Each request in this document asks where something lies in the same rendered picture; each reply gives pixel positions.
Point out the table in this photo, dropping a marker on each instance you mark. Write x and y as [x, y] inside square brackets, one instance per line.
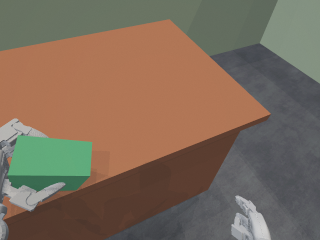
[161, 115]

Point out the right robot hand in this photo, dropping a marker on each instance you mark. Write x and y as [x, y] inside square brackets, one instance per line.
[251, 228]

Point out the left robot hand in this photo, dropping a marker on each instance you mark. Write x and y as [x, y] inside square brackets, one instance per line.
[24, 197]

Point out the sponge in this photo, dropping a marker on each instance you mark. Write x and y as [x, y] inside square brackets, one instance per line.
[39, 162]

